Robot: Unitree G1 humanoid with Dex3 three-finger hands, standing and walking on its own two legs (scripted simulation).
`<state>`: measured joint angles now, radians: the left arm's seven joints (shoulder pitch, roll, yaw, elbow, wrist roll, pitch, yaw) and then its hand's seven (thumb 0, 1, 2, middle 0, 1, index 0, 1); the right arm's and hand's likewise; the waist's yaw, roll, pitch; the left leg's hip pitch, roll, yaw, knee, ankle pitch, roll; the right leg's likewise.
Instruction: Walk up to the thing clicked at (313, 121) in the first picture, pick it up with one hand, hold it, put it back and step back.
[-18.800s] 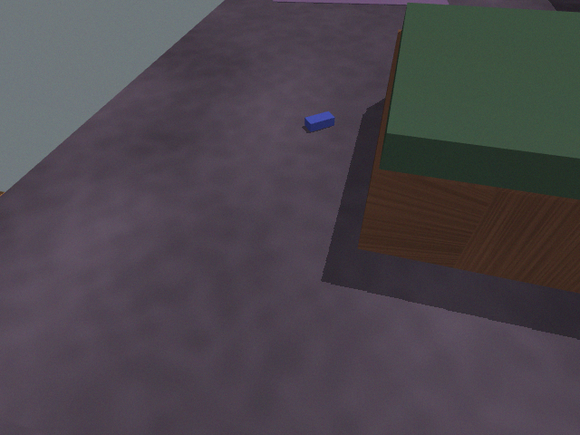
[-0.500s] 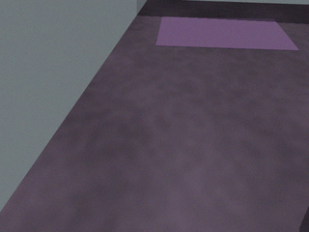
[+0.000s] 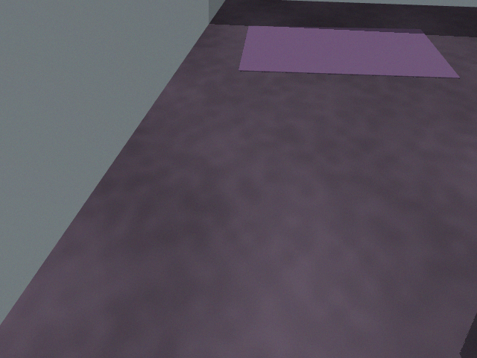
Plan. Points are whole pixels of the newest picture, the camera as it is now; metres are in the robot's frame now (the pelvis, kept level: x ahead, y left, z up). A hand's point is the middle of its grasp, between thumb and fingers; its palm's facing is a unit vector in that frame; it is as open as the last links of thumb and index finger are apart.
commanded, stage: stand
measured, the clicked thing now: out of the picture +0.11 -0.47 -0.75
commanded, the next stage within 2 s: walk up in 0.44 s
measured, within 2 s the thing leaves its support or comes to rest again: neither
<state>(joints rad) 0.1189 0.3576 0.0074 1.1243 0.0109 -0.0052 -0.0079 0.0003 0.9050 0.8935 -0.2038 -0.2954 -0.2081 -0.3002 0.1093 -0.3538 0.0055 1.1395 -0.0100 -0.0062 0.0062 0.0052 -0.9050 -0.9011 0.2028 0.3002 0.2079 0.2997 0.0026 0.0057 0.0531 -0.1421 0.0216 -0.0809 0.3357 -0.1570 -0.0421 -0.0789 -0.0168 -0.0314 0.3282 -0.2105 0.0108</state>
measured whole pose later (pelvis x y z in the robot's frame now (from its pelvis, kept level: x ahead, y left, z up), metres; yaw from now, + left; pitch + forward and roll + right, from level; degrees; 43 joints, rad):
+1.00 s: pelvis +0.18 +0.08 -0.01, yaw +0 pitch -4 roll +1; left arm 0.26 0.45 0.06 1.00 0.02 -0.03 -0.10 0.00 0.91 0.89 -0.20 -0.30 -0.21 -0.30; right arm 0.29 -0.38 -0.08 0.98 -0.02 -0.09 0.07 0.01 -0.90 -0.90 0.21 0.30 0.21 0.30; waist -0.01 -0.07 0.03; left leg -0.10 0.02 0.12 0.41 -0.24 0.02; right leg -0.51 -0.06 0.03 0.94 -0.25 0.01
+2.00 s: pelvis +0.73 +0.01 -0.01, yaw -2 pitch -3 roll +1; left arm 0.26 0.45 0.05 0.88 0.00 -0.05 -0.07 0.00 0.91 0.89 -0.20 -0.30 -0.21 -0.30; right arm 0.30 -0.37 -0.05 0.88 -0.01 -0.09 0.05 0.01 -0.90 -0.90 0.21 0.30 0.21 0.30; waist -0.01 -0.05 0.08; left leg -0.11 0.03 0.12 0.43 -0.26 0.02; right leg -0.52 -0.09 0.04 0.90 -0.26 0.00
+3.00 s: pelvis +1.13 -0.01 -0.01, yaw +1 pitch -4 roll +1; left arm 0.30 0.44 0.05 0.89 0.01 -0.04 -0.06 0.00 0.91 0.89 -0.20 -0.30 -0.21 -0.30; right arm 0.30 -0.38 -0.05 0.85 -0.01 -0.08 0.05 0.01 -0.90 -0.90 0.21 0.30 0.21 0.30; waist -0.01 -0.04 0.09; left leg -0.13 0.01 0.09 0.46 -0.26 0.03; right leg -0.50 -0.10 0.02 0.86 -0.27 0.00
